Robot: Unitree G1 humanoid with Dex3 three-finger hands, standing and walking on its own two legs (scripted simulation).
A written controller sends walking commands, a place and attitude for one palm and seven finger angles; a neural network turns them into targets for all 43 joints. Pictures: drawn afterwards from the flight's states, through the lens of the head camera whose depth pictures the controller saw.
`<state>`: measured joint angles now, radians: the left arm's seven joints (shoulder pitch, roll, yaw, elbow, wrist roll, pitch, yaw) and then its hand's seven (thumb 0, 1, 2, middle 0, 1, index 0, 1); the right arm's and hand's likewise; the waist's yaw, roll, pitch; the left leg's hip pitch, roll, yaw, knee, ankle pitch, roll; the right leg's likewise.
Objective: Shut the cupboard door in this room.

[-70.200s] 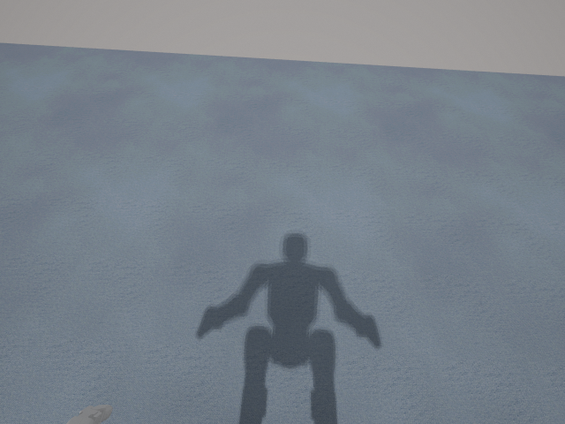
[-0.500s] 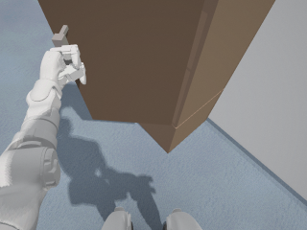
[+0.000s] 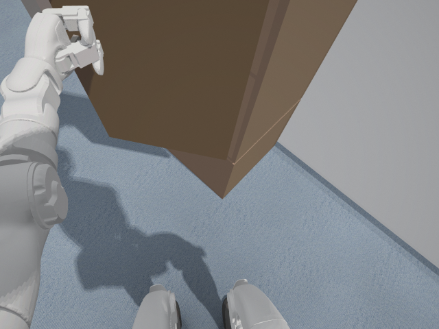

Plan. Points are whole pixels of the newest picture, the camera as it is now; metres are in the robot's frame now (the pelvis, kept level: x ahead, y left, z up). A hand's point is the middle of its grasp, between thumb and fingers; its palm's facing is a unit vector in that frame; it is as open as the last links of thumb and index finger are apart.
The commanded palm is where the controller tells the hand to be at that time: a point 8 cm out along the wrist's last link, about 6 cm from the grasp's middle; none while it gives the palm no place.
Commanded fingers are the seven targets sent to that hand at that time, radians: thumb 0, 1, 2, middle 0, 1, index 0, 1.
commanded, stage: push the door shut along its arc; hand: left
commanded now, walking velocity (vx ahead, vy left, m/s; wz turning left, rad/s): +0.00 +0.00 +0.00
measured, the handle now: (57, 21) +0.63 +0.20 +0.12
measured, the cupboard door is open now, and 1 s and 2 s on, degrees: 32 25 25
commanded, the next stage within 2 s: pull the fist back off the door in 0.54 s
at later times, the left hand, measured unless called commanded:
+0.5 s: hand (114, 29) +0.60 +0.11 +0.13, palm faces -0.32 -0.95 +0.00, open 3.1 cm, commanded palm +0.61 +0.13 +0.13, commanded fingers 0.00 0.90 0.90 -1.30 -1.50 -1.30 -1.50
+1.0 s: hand (139, 30) +0.60 +0.07 +0.12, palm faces +0.12 -0.99 -0.03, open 3.1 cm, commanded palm +0.56 +0.12 +0.13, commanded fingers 0.00 0.90 0.90 -1.30 -1.50 -1.30 -1.50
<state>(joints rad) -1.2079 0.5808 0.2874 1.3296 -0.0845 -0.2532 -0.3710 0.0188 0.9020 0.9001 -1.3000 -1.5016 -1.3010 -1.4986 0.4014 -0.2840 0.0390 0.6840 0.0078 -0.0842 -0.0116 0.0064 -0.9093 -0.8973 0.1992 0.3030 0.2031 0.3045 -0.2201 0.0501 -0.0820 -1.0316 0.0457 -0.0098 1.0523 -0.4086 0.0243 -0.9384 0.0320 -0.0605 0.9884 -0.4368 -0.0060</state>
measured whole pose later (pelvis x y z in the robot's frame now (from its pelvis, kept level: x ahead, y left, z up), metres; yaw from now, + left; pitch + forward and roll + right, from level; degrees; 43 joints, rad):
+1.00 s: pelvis +0.02 -0.01 +0.00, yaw +0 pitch +25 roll -3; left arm -1.24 0.38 0.35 1.29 0.07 -0.26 0.18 0.02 0.89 0.91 -1.30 -1.50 -1.30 -1.50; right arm 0.47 -0.22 0.02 0.67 -0.09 -0.01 0.11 0.00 -0.91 -0.90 0.20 0.30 0.20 0.30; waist -0.25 0.08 -0.11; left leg -1.03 0.05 -0.01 1.02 -0.42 0.01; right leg -0.95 0.04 -0.05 0.96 -0.45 -0.02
